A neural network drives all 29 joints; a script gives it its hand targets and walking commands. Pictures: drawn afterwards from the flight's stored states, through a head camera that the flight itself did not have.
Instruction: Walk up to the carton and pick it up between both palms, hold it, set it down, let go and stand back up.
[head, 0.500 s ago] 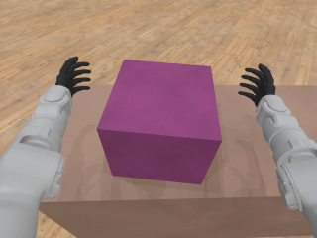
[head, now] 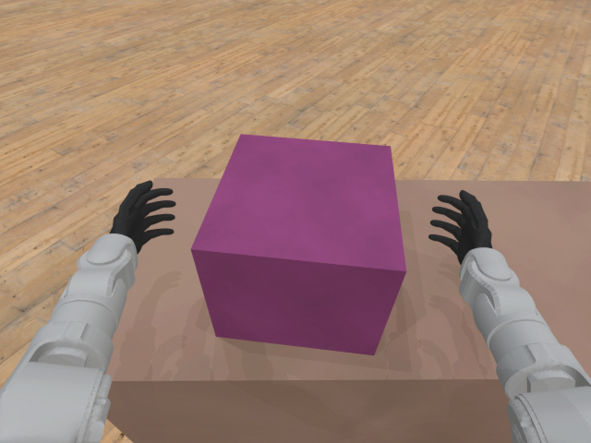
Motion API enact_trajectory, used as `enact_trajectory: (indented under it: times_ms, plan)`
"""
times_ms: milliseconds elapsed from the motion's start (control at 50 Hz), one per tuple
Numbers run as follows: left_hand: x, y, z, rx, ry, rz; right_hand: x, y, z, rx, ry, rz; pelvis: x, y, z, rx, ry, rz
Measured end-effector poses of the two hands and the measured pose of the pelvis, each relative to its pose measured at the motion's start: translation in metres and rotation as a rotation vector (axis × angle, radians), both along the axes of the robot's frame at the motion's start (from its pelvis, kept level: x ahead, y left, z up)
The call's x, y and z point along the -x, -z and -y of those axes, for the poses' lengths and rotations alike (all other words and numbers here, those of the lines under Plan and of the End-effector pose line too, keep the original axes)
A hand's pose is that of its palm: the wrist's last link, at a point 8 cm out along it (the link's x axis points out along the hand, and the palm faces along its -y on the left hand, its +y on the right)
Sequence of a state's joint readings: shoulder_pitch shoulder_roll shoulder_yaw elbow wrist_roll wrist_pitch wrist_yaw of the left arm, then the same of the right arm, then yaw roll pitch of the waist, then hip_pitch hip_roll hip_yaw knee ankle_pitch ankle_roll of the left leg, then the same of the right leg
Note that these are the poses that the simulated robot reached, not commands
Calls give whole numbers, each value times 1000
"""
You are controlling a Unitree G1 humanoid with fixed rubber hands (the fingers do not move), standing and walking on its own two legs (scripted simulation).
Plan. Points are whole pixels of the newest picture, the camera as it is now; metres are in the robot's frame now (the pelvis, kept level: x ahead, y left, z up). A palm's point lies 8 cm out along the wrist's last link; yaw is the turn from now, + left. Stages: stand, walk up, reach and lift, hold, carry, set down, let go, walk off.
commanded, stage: set down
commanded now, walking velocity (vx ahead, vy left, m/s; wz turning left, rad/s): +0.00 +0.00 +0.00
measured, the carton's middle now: (304, 240) +0.49 -0.03 -0.01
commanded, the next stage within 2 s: none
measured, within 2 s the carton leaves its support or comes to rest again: neither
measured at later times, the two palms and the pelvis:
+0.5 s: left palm (113, 291) +0.35 +0.24 +0.06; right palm (470, 303) +0.30 -0.24 +0.06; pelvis +0.01 +0.00 +0.00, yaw -1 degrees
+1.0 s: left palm (102, 363) +0.27 +0.25 +0.02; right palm (476, 363) +0.23 -0.23 +0.02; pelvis +0.02 +0.01 +0.00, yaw -1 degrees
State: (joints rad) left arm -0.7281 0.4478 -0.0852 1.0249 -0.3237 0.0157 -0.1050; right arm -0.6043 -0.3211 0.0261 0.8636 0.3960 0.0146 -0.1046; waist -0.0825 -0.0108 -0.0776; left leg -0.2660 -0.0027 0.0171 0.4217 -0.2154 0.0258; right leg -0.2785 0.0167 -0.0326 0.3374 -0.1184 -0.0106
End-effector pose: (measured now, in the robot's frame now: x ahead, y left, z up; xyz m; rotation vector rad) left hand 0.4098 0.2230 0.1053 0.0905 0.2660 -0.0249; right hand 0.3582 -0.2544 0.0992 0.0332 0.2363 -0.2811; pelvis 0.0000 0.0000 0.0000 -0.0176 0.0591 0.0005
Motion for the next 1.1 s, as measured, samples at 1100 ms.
enact_trajectory:
  times_ms: [1100]
  plan:
    - [160,92,-29,24,-28,-7,138,87,-27,-15,8,-44,-21,0,-6,2,12,131]
